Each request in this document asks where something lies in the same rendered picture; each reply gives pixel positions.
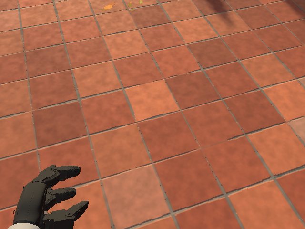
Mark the robot left hand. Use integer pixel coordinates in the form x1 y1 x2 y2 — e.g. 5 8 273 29
12 164 89 229

